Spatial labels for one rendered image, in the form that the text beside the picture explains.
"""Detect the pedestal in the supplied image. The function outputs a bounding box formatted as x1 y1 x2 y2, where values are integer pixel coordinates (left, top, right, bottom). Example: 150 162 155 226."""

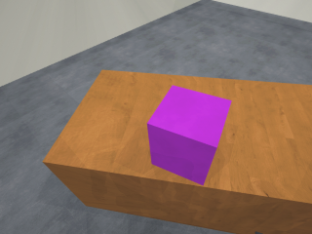
42 69 312 234

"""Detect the carton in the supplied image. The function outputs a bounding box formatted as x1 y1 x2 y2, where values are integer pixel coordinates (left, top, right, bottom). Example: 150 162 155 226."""
147 85 232 185

